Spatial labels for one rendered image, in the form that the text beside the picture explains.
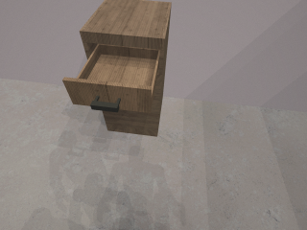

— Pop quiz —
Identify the handle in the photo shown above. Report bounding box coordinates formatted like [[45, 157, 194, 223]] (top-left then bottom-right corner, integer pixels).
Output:
[[90, 95, 121, 113]]

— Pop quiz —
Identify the cabinet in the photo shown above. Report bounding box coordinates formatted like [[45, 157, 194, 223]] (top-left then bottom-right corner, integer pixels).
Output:
[[79, 0, 172, 137]]

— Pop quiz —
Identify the drawer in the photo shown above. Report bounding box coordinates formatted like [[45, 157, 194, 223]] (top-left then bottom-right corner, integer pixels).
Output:
[[62, 43, 160, 113]]

